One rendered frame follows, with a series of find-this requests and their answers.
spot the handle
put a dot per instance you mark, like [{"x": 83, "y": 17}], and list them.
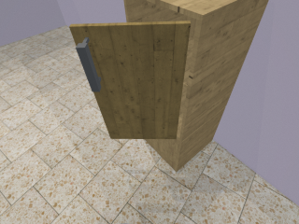
[{"x": 86, "y": 60}]

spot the cupboard door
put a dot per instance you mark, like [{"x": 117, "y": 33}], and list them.
[{"x": 142, "y": 68}]

